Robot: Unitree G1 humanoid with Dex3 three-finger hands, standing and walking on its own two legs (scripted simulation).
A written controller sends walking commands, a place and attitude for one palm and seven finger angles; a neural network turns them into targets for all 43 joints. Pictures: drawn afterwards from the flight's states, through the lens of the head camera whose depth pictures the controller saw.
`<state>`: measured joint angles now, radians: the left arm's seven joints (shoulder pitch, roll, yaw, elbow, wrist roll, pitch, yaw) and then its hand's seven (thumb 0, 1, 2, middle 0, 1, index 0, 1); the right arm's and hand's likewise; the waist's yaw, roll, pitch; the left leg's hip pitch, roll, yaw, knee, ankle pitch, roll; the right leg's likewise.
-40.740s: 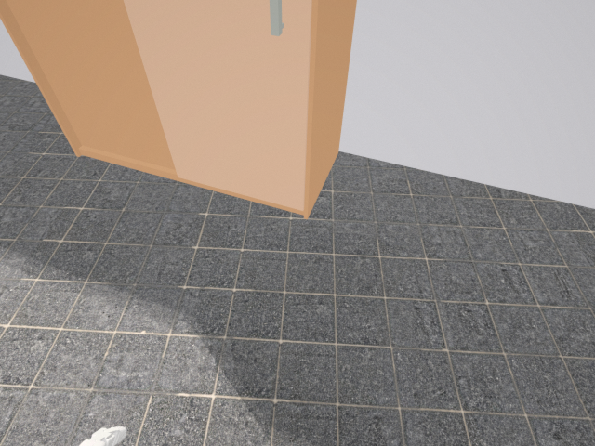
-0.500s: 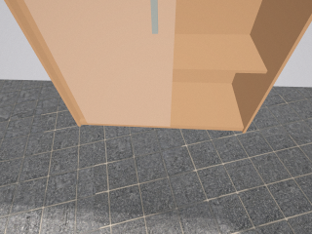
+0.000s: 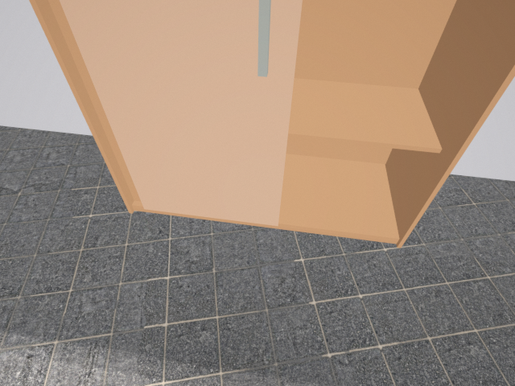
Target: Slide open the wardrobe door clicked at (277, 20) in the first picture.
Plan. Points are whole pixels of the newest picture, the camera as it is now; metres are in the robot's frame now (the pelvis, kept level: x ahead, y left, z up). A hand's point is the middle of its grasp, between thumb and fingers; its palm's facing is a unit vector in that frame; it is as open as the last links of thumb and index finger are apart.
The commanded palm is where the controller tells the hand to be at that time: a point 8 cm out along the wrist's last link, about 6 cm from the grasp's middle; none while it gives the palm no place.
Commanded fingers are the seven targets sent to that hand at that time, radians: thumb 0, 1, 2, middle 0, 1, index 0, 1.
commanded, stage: let the arm hang, fingers relaxed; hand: right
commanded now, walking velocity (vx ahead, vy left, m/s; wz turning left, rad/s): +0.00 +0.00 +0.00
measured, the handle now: (265, 29) +0.91 +0.05 +0.16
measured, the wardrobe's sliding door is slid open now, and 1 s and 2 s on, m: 0.57 0.57 0.57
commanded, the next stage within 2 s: look to check the result in 0.22 s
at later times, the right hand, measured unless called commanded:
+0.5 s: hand out of the picture -0.01 -0.19 -0.18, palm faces +0.00 +0.99 -0.15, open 7.4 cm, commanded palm none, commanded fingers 0.00 -0.90 -0.90 0.20 0.30 0.20 0.30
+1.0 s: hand out of the picture +0.01 -0.20 -0.18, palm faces -0.01 +0.99 -0.17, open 7.4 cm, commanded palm none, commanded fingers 0.00 -0.90 -0.90 0.20 0.30 0.20 0.30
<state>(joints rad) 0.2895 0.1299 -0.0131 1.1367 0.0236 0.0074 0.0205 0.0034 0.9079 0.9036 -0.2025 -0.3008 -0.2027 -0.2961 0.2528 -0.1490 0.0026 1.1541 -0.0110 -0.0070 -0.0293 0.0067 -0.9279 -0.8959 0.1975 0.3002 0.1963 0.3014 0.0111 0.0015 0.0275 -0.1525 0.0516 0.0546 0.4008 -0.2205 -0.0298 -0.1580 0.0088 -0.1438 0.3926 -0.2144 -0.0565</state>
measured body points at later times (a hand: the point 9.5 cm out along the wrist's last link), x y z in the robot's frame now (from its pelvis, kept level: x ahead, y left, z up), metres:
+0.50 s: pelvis +0.00 -0.03 +0.00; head +0.02 -0.04 +0.45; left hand -0.01 +0.19 -0.16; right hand -0.01 -0.24 -0.17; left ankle +0.00 +0.14 -0.74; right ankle +0.00 -0.08 -0.74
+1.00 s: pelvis +0.01 -0.03 +0.00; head +0.03 -0.04 +0.45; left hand +0.00 +0.19 -0.16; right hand +0.02 -0.25 -0.17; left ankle +0.00 +0.14 -0.74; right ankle +0.00 -0.08 -0.74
